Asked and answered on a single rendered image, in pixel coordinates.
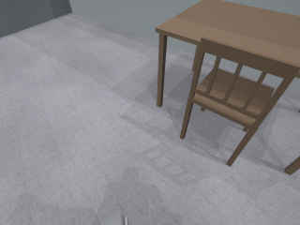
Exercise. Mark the table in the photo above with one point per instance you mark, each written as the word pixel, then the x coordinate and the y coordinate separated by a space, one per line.
pixel 260 30

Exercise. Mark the chair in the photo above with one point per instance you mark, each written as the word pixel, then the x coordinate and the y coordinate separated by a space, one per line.
pixel 236 98

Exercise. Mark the left robot thigh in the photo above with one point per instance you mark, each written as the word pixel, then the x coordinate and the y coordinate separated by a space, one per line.
pixel 115 218

